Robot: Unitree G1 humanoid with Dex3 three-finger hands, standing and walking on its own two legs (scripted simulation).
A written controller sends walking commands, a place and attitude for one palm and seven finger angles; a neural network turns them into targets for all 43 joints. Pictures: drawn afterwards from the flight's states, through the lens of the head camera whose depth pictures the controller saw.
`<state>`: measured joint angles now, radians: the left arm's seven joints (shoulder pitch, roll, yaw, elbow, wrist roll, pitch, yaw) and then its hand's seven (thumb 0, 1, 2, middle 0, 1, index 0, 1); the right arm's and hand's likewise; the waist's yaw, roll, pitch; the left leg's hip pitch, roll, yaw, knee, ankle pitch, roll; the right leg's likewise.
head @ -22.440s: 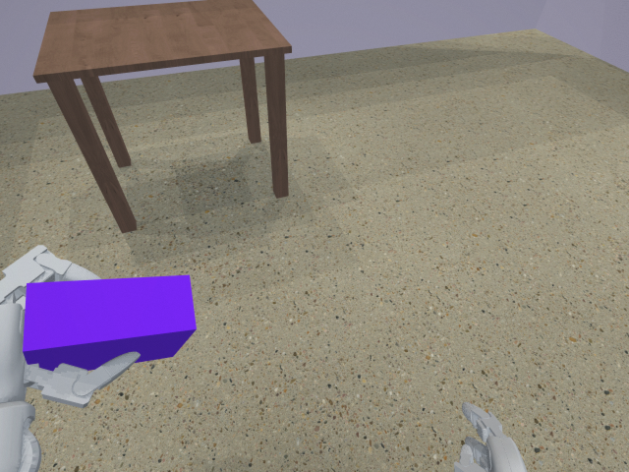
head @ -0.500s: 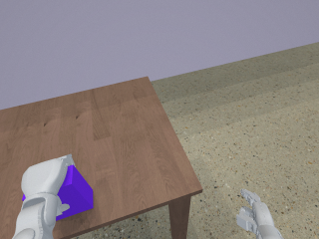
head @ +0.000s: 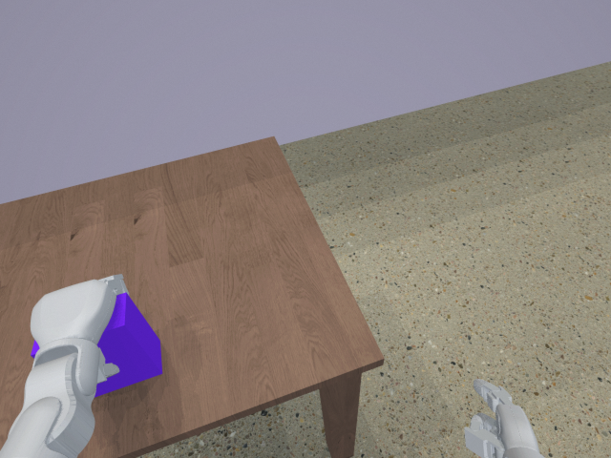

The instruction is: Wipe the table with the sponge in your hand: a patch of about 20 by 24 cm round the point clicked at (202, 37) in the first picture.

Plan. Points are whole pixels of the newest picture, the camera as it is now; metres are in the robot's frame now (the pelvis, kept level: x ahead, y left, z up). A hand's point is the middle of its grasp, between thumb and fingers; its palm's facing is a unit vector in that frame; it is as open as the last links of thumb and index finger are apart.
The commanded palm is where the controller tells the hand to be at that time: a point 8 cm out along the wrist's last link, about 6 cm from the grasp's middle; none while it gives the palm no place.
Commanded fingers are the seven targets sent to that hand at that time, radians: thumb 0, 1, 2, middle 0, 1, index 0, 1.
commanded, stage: wipe forward along the first lane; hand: left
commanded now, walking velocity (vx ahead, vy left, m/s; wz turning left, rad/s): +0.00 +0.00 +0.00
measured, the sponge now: (112, 356) +0.23 +0.32 -0.01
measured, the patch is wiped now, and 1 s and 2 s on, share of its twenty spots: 0.10 0.35 0.50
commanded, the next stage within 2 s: slide across to the middle lane in 1.22 s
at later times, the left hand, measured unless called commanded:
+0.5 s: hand (100, 302) +0.28 +0.34 +0.04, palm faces -0.09 -0.02 -1.00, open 9.8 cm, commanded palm +0.27 +0.33 +0.07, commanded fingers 0.00 0.10 1.30 -1.20 -1.60 -1.20 -1.60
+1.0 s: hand (102, 272) +0.33 +0.37 +0.04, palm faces -0.13 +0.00 -0.99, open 9.8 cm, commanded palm +0.32 +0.35 +0.07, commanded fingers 0.00 0.10 1.30 -1.20 -1.60 -1.20 -1.60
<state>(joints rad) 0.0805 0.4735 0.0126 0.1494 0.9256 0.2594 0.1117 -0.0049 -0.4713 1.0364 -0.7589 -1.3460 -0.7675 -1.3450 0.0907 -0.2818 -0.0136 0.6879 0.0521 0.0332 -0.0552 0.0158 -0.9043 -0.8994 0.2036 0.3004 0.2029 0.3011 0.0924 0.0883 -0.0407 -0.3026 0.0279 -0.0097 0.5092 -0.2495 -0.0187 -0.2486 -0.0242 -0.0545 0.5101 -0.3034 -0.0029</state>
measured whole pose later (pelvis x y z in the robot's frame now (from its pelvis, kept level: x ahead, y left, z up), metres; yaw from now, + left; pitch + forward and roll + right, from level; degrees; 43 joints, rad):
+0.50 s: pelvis -0.01 +0.00 +0.00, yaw +1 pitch +5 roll +0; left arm -0.17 0.51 0.02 0.41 0.95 0.22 0.12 0.00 -0.49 1.07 -0.76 -1.35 -0.77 -1.35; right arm 0.13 -0.29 -0.02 0.71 0.07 0.06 -0.06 0.01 -0.90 -0.90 0.20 0.30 0.20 0.30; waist 0.07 0.08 -0.06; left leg -0.40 0.02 -0.02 0.56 -0.26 -0.01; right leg -0.34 -0.03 -0.07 0.55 -0.31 0.00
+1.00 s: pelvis -0.01 +0.01 -0.01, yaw +0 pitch +9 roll -1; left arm -0.40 0.58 0.04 0.70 0.98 0.13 0.13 0.01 -0.50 1.07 -0.77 -1.35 -0.78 -1.35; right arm 0.19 -0.30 -0.04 0.73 0.07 0.09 -0.05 0.01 -0.91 -0.90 0.20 0.30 0.20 0.30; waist 0.04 0.07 -0.08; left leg -0.48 0.02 -0.01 0.59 -0.26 -0.01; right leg -0.41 -0.03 -0.05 0.56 -0.30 0.01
